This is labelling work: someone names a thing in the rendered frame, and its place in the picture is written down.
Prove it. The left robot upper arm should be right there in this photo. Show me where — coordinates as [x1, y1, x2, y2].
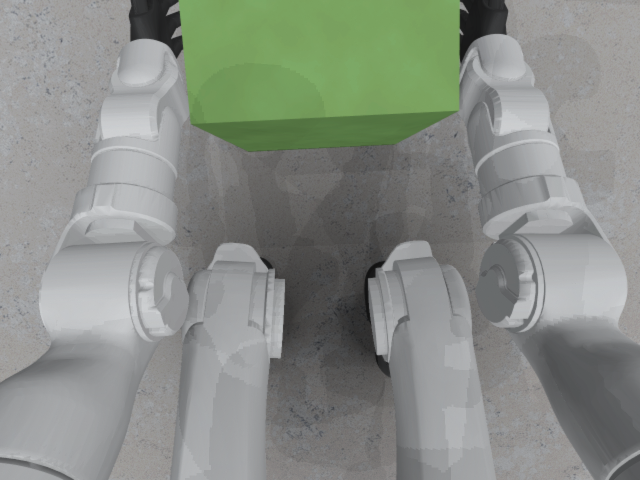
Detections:
[0, 241, 189, 480]

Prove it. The robot left hand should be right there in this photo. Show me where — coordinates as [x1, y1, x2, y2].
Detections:
[129, 0, 183, 59]

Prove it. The robot right forearm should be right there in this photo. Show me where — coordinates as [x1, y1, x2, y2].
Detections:
[457, 34, 628, 306]

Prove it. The robot left shin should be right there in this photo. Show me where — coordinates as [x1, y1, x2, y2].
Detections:
[182, 243, 269, 344]

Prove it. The left robot foot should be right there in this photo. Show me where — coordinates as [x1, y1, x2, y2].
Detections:
[260, 257, 276, 279]

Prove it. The robot left forearm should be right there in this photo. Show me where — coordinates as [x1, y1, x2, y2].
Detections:
[39, 39, 190, 330]

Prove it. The carton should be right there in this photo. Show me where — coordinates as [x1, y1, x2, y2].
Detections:
[179, 0, 460, 152]

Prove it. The right robot upper arm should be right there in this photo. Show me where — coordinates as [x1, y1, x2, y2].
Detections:
[475, 233, 640, 480]

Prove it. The robot right hand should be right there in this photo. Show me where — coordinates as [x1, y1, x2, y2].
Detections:
[460, 0, 508, 63]

